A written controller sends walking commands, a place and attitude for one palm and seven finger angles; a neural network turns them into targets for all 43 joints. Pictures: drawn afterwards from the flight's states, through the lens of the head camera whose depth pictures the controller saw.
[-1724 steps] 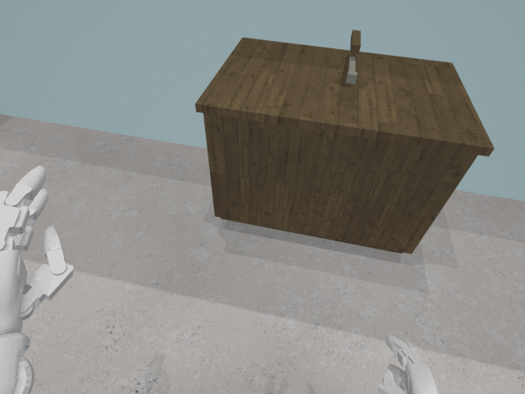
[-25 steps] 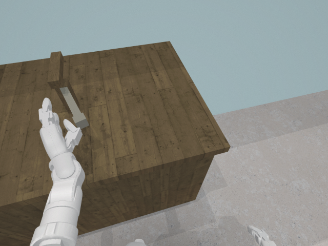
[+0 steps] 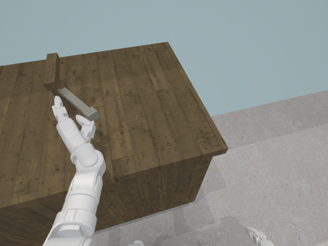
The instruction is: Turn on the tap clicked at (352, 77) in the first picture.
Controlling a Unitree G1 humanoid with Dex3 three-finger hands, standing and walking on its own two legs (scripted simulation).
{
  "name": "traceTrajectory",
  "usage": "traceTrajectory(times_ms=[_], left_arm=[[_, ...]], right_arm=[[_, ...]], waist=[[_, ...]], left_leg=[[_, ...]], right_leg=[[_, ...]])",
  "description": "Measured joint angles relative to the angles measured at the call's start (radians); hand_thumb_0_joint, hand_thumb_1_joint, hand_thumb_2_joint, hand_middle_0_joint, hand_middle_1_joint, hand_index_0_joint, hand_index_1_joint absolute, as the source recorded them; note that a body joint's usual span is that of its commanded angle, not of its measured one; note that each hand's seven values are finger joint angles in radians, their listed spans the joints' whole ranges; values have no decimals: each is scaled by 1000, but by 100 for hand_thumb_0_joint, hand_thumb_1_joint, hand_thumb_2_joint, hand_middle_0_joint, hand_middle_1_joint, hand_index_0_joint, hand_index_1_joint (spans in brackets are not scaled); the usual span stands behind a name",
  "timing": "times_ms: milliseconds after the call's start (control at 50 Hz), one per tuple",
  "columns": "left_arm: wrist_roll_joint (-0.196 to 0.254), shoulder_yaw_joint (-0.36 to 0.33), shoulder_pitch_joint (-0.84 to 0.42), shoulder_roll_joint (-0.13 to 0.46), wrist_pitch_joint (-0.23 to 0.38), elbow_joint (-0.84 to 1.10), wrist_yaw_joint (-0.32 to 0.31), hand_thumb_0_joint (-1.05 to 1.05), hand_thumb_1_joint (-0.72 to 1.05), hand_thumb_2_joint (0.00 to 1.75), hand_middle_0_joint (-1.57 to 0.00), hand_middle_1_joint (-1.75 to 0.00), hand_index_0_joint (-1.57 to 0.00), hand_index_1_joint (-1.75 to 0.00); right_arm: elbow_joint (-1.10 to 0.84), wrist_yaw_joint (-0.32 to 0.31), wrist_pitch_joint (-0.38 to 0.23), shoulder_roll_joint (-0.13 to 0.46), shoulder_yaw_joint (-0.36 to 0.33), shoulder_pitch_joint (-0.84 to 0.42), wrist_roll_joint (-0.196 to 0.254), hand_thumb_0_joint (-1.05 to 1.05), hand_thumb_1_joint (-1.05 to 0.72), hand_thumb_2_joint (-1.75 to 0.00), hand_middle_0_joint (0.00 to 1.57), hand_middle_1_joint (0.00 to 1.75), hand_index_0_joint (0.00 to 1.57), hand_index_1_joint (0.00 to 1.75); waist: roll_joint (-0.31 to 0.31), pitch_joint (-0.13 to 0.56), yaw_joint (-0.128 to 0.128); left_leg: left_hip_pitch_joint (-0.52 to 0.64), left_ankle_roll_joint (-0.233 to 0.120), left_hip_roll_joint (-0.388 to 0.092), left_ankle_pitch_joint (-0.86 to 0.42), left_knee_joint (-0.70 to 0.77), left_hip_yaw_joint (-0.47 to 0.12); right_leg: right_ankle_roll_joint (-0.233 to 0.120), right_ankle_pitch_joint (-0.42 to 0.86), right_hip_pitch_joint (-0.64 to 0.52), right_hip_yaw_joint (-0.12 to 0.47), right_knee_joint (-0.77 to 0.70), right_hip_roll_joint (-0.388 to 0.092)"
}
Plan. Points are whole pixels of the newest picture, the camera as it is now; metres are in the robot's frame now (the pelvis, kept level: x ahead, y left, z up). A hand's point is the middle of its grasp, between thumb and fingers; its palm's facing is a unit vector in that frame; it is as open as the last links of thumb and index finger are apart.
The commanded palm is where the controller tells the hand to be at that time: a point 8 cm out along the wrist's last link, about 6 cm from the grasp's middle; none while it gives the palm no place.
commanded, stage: push the lever round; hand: left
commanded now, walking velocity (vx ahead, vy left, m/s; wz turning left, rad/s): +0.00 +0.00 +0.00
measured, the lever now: (91, 115) +0.42 +0.21 +0.08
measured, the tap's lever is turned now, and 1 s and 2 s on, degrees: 32 53 75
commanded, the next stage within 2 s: lift the hand up off the lever in 1.58 s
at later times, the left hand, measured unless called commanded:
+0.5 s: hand (104, 117) +0.42 +0.17 +0.07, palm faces +0.72 -0.69 -0.08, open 7.7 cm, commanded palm +0.37 +0.18 +0.07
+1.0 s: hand (115, 109) +0.45 +0.15 +0.07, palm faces +0.77 -0.62 -0.11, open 7.5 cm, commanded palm +0.40 +0.15 +0.07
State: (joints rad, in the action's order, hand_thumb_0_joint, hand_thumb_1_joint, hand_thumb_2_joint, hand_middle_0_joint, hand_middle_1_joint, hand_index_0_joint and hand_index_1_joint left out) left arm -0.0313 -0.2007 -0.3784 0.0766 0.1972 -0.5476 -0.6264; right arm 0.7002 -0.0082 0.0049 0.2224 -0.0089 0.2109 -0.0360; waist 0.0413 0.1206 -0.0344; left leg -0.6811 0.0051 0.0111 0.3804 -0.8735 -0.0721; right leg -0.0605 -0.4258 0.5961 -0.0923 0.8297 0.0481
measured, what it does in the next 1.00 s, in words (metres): stands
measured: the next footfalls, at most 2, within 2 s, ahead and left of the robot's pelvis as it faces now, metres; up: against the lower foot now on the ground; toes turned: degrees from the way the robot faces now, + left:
none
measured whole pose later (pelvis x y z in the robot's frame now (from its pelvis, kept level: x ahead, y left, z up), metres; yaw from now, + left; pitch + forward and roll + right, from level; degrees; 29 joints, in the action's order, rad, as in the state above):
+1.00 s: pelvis +0.00 -0.01 -0.01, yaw +1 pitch +15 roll -1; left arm -0.15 -0.31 -0.72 -0.01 0.13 -0.83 -0.94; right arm 0.77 0.06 0.03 0.20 -0.04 0.23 -0.11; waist 0.05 0.17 -0.08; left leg -0.81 0.03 0.01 0.38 -0.93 -0.09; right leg -0.08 -0.44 0.73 -0.11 0.89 0.05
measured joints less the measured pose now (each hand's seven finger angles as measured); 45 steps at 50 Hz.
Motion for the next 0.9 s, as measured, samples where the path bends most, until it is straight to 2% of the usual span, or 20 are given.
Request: traceTrajectory(times_ms=[220,900], left_arm=[[-25,-10,-39,-31,-24,-29,-82,1,94,91,-15,-15,-15,-15],[-103,-89,-295,-84,-64,-245,-289,1,97,93,-15,-15,-15,-15]], right_arm=[[7,17,21,-9,-8,11,-15,1,-90,-90,20,30,20,30],[59,65,29,-24,-30,16,-68,0,-90,-90,20,30,20,30]], waist=[[-1,13,-7],[7,42,-37]], left_leg=[[-7,5,-4,6,-5,0],[-111,18,-4,4,-45,-16]], right_leg=[[-5,-7,10,1,8,4],[-18,-14,112,-18,56,4]])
